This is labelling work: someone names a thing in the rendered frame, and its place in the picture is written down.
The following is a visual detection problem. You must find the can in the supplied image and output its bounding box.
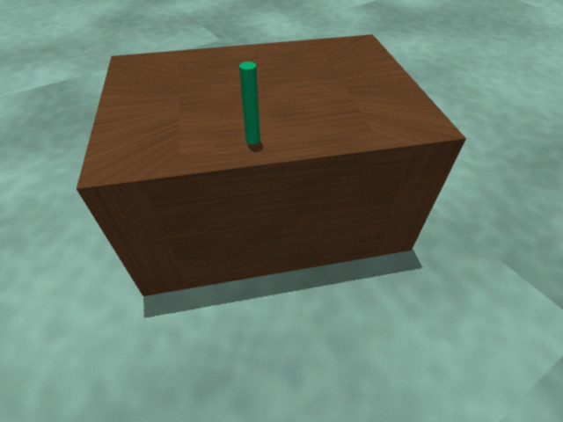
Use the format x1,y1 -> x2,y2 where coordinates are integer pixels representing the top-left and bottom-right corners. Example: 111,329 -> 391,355
239,62 -> 260,144

